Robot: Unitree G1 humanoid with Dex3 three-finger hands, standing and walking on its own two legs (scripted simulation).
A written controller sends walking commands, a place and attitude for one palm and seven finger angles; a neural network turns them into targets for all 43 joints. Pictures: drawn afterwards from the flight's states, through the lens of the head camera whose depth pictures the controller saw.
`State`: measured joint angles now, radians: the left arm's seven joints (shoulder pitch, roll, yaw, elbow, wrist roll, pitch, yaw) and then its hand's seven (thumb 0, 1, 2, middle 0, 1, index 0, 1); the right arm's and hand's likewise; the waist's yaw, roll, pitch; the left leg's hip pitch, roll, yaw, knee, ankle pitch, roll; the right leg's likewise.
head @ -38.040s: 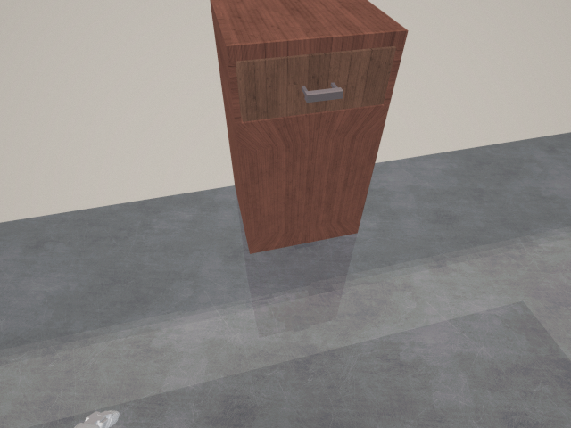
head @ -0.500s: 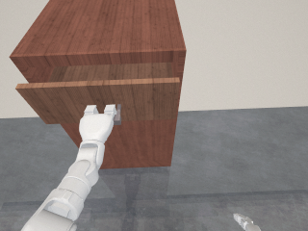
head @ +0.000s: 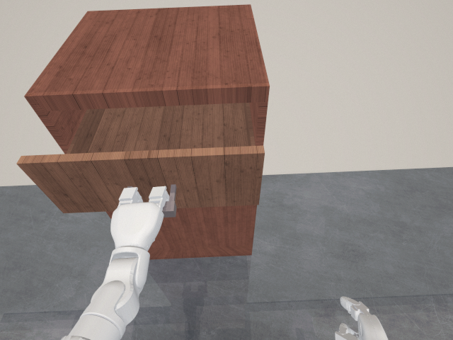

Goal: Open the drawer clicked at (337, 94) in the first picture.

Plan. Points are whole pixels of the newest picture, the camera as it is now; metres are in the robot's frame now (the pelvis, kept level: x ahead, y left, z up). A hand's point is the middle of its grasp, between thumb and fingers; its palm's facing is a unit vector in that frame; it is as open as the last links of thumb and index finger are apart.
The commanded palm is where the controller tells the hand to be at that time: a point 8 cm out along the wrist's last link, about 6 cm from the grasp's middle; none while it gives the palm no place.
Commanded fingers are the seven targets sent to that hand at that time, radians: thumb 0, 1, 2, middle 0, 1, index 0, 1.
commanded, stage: pull the drawer open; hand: left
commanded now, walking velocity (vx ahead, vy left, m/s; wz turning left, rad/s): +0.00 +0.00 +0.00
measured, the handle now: (149, 200) +0.38 +0.19 +0.01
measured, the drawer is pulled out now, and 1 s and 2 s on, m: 0.15 0.27 0.30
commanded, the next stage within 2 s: open the thumb to release the handle in 1.98 s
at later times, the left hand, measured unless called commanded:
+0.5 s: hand (144, 259) +0.26 +0.18 -0.01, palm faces +0.01 -0.08 -1.00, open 6.0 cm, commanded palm +0.21 +0.19 +0.03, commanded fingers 0.00 0.90 0.90 -0.40 -1.35 -0.40 -1.35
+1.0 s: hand (138, 297) +0.20 +0.17 -0.01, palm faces +0.02 -0.11 -0.99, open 6.0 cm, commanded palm +0.15 +0.18 +0.03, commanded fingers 0.00 0.90 0.90 -0.40 -1.35 -0.40 -1.35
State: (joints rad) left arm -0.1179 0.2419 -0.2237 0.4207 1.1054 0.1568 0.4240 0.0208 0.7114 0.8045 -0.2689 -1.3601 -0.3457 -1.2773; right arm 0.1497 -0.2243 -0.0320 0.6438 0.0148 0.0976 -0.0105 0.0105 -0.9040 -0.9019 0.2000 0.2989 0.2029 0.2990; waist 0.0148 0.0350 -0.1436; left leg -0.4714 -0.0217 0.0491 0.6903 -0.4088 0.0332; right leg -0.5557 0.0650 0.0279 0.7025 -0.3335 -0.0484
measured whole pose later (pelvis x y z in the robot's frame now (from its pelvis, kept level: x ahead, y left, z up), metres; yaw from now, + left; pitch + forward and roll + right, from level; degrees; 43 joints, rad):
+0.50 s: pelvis -0.01 -0.01 +0.00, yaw +0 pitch +9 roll +1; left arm 0.07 0.25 -0.23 0.26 1.11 0.14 0.42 0.03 0.70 0.81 -0.26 -1.35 -0.36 -1.28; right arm 0.11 -0.21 -0.01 0.64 0.01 0.08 -0.01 0.01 -0.90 -0.90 0.20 0.30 0.20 0.30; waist 0.04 0.03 -0.13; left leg -0.43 -0.02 0.05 0.69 -0.40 0.02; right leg -0.53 0.07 0.03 0.72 -0.34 -0.06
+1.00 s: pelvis -0.01 -0.02 -0.01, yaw +0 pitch +8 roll +2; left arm 0.36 0.26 -0.23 0.02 1.12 0.10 0.46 0.04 0.69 0.81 -0.25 -1.36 -0.37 -1.28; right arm 0.08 -0.21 0.00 0.61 0.00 0.06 0.02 0.01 -0.90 -0.90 0.20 0.30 0.20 0.30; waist 0.06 0.04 -0.12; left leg -0.44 -0.01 0.05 0.73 -0.43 0.01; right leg -0.54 0.07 0.03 0.77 -0.36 -0.07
